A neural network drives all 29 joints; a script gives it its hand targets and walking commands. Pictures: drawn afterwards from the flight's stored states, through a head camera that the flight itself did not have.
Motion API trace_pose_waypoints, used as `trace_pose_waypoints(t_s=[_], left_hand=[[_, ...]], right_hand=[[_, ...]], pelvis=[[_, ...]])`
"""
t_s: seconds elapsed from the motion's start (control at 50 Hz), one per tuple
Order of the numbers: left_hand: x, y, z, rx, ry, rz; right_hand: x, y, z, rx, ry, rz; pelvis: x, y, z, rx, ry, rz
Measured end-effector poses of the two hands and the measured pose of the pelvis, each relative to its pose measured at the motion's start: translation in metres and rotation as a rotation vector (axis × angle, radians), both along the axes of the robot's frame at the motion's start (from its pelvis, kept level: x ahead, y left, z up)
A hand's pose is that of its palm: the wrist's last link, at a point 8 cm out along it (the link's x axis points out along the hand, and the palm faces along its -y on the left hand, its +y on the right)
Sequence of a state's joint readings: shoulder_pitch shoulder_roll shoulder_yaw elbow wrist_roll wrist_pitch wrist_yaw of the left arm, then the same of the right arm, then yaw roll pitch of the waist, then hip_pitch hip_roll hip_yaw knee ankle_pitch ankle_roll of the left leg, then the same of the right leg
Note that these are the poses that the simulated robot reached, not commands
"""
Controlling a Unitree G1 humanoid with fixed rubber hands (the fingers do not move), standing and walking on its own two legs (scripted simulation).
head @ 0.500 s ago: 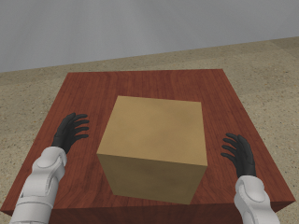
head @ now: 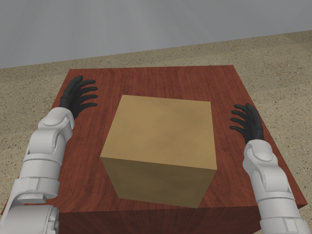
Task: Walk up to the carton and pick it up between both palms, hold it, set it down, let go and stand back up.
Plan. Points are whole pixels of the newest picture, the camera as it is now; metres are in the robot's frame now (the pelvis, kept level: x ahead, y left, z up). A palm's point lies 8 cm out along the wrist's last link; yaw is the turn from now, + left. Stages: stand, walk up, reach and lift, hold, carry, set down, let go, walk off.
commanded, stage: reach and lift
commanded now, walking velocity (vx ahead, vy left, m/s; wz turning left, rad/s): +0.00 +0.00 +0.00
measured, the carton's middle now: (161, 153) +0.34 +0.01 -0.01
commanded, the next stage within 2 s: none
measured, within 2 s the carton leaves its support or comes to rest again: neither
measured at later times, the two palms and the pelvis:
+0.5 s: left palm (75, 82) +0.43 +0.21 +0.18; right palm (250, 110) +0.38 -0.22 +0.13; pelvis +0.00 +0.00 +0.00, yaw +0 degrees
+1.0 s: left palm (88, 117) +0.41 +0.21 +0.07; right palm (242, 136) +0.36 -0.22 +0.05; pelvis -0.01 +0.02 +0.00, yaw +0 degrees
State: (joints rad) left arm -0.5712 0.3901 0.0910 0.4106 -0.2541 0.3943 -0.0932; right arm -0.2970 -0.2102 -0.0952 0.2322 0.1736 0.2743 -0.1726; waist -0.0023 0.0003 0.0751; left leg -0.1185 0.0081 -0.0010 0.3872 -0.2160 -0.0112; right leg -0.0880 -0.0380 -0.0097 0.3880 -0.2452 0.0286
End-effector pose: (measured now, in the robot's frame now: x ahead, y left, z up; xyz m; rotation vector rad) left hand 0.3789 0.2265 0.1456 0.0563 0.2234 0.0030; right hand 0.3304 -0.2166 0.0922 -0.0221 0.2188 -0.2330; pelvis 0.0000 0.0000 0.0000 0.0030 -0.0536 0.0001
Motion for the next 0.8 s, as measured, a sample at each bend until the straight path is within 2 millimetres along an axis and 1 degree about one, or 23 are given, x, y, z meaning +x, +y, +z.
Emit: trace_pose_waypoints(t_s=[0.1, 0.16, 0.2, 0.28, 0.4, 0.48, 0.54, 0.58, 0.62, 0.68, 0.8], left_hand=[[0.014, -0.005, 0.012, 0.005, -0.025, -0.009], [0.018, -0.006, 0.018, 0.002, -0.034, -0.010], [0.020, -0.006, 0.022, 0.000, -0.038, -0.010], [0.025, -0.007, 0.028, -0.006, -0.033, -0.009], [0.037, -0.007, 0.030, -0.014, 0.001, -0.004], [0.045, -0.011, 0.037, 0.004, -0.012, -0.017], [0.049, -0.012, 0.040, 0.008, -0.018, -0.018], [0.050, -0.011, 0.037, 0.007, -0.008, -0.012], [0.050, -0.009, 0.029, 0.008, 0.008, -0.006], [0.047, -0.004, 0.012, 0.015, 0.037, 0.002], [0.038, -0.002, -0.025, 0.028, 0.045, -0.007]], right_hand=[[0.017, 0.000, 0.011, -0.005, -0.023, 0.008], [0.024, 0.000, 0.017, -0.001, -0.036, 0.008], [0.028, -0.002, 0.018, -0.004, -0.027, 0.006], [0.034, -0.003, 0.018, -0.008, -0.011, -0.001], [0.042, -0.002, 0.028, -0.011, -0.015, -0.002], [0.050, 0.001, 0.036, -0.011, -0.019, -0.002], [0.054, 0.002, 0.038, -0.008, -0.010, -0.002], [0.056, 0.002, 0.035, -0.006, 0.005, -0.006], [0.055, 0.000, 0.027, -0.005, 0.027, -0.015], [0.051, -0.003, 0.013, -0.003, 0.063, -0.030], [0.047, -0.004, 0.003, -0.012, 0.025, -0.038]], pelvis=[[0.006, -0.001, 0.001, 0.002, 0.013, 0.000], [0.009, -0.001, 0.001, 0.002, 0.019, 0.000], [0.009, -0.001, 0.001, 0.001, 0.019, 0.000], [0.007, -0.001, 0.001, 0.001, 0.018, 0.000], [0.004, 0.000, 0.001, 0.000, 0.019, 0.000], [0.004, 0.001, 0.001, -0.002, 0.035, 0.000], [0.004, 0.002, 0.001, -0.002, 0.037, 0.000], [0.003, 0.002, 0.001, -0.003, 0.036, 0.000], [0.003, 0.002, 0.001, -0.003, 0.036, 0.000], [0.002, 0.003, 0.001, -0.004, 0.039, 0.000], [-0.003, 0.006, 0.000, -0.011, 0.070, -0.002]])
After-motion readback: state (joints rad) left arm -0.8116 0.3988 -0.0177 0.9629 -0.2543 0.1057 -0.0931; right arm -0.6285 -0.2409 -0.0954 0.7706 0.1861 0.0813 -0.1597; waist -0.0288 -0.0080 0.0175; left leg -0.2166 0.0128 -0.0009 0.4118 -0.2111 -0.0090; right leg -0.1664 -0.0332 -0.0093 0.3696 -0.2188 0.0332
